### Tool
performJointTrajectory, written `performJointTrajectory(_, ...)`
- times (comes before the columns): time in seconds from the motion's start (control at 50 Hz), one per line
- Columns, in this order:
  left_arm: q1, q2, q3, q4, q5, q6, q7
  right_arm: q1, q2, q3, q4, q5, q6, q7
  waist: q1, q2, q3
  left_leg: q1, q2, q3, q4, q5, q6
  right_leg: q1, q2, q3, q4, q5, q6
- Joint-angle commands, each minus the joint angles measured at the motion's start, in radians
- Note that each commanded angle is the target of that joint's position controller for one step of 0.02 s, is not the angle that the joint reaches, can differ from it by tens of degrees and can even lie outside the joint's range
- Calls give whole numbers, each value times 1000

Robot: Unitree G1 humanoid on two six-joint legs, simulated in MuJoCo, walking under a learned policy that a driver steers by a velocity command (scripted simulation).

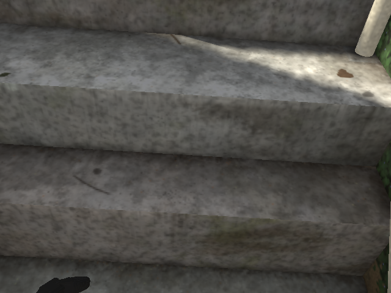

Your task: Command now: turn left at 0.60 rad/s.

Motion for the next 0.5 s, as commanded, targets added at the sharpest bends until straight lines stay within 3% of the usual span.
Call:
performJointTrajectory(0.02,-80,-6,20,-97,-17,-13,-5,39,0,-27,67,-1,-3,11,70,-66,66,37,-37,129,-692,232,44,96,18,-44,90,201,-119)
performJointTrajectory(0.04,40,-75,8,-54,25,2,0,23,-37,-42,91,5,-10,26,99,60,72,37,-45,34,-774,290,-13,70,132,-128,408,-83,-91)
performJointTrajectory(0.06,80,-145,6,-46,42,4,-18,-6,-138,-46,91,-23,-13,31,169,237,57,161,30,-102,-440,978,-146,-271,186,-121,870,-265,-45)
performJointTrajectory(0.08,78,-164,-6,-41,10,-22,-23,74,-297,-89,78,-33,-30,40,100,436,-16,284,115,-150,-222,1541,-138,-453,230,-109,1187,-289,35)
performJointTrajectory(0.1,36,-114,-9,-56,-5,-49,-32,89,-298,-99,85,-21,-22,42,72,428,-10,320,82,-170,-200,1564,-69,-554,253,-117,1363,-160,62)
performJointTrajectory(0.12,-123,-144,-33,-103,10,-70,-34,150,-279,-87,91,-14,1,24,19,409,-41,378,80,-237,-219,1274,3,-633,247,-51,1413,-142,80)
performJointTrajectory(0.14,-205,-93,-40,-123,27,-76,-32,130,-240,-88,70,-6,5,8,-18,303,-41,378,75,-275,-257,901,62,-620,207,-23,1143,-39,89)
performJointTrajectory(0.16,-269,-141,-62,-179,28,-77,-23,101,-286,-92,27,-17,-13,-13,-34,312,-41,359,260,-575,-384,579,216,-647,175,64,1095,5,100)
performJointTrajectory(0.18,-317,-142,-66,-186,27,-68,-16,39,-273,-84,-12,-46,-31,-35,-29,252,17,358,355,-692,-489,390,287,-694,181,129,1103,11,91)
performJointTrajectory(0.2,-285,-90,-54,-143,49,-64,-15,14,-212,-66,-34,-50,-38,-51,-28,188,7,425,313,-576,-474,411,286,-677,217,126,1103,-3,73)
performJointTrajectory(0.22,-263,-63,-46,-144,53,-60,-10,-17,-221,-68,-63,-40,-47,-53,-12,221,13,424,297,-554,-476,433,292,-644,235,127,1060,-26,62)
performJointTrajectory(0.24,-269,-50,-42,-148,73,-56,-6,-30,-193,-61,-80,-32,-49,-49,-15,189,20,444,244,-514,-464,451,278,-649,261,108,1034,-17,62)
performJointTrajectory(0.26,-219,-27,-30,-113,78,-54,-4,11,-147,-57,-67,-28,-48,-51,-32,189,-5,452,188,-434,-450,446,255,-602,280,81,1048,9,51)
performJointTrajectory(0.28,-198,-27,-27,-109,71,-54,-8,42,-128,-54,-55,-19,-42,-49,-33,196,-11,428,137,-398,-432,448,232,-562,299,54,1042,7,41)
performJointTrajectory(0.32,-219,-73,-47,-133,64,-59,-25,101,-101,-48,-47,-12,-25,-53,-43,171,-21,436,66,-368,-414,403,208,-577,317,15,1049,-2,33)
performJointTrajectory(0.36,-265,-125,-69,-169,61,-58,-33,134,-117,-50,-35,-17,-17,-61,-45,121,-25,392,56,-385,-439,379,184,-569,322,2,1043,-8,23)
performJointTrajectory(0.38,-242,-140,-77,-164,57,-57,-33,125,-114,-42,-27,-15,-19,-65,-36,129,-37,408,67,-360,-456,399,184,-569,315,1,1058,-18,26)
performJointTrajectory(0.42,-203,-149,-92,-175,56,-59,-43,98,-91,-25,-7,-15,-20,-70,3,132,-55,383,58,-299,-480,412,177,-507,278,12,927,0,16)
performJointTrajectory(0.46,-179,-170,-106,-160,59,-63,-53,87,-94,-22,34,-11,-24,-59,26,105,-88,328,40,-232,-536,342,167,-367,253,-25,700,61,-19)
performJointTrajectory(0.48,-231,-202,-118,-210,69,-63,-49,49,-157,-35,24,2,-22,-76,68,190,-99,247,72,-227,-584,464,163,-223,259,24,472,-239,-86)
performJointTrajectory(0.5,-242,-148,-105,-218,63,-54,-46,125,-225,-59,58,21,-10,-79,62,235,-144,195,41,-159,-638,685,174,20,388,-184,272,-658,-111)
Velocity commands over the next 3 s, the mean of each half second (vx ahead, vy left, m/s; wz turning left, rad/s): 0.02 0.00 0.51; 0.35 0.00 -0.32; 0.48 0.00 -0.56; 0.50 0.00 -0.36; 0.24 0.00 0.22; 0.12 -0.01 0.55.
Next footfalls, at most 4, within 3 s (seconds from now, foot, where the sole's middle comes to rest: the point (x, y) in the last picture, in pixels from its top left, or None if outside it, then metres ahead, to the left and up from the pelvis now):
0.04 left None -0.07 0.18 -0.88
0.54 right None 0.09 -0.02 -0.64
0.98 left None -0.06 0.26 -0.88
1.06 right None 0.06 0.04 -0.64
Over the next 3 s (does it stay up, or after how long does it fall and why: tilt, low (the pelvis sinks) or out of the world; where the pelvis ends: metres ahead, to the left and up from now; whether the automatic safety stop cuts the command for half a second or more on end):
stays up -0.17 -0.15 -0.14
